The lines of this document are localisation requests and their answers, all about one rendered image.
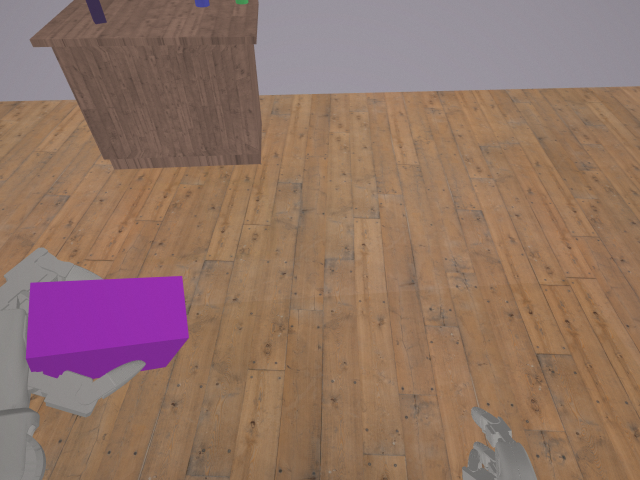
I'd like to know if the right robot hand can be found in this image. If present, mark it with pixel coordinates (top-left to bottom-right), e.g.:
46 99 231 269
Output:
462 407 537 480

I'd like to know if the table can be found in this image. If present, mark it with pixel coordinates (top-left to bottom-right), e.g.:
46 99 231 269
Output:
29 0 262 170

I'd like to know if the robot left forearm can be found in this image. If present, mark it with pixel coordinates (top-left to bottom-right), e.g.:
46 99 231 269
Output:
0 408 46 480

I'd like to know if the left robot hand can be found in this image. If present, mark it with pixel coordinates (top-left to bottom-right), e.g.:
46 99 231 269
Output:
0 247 146 417

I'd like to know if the sponge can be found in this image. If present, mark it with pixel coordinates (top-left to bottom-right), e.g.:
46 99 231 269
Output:
26 276 189 379

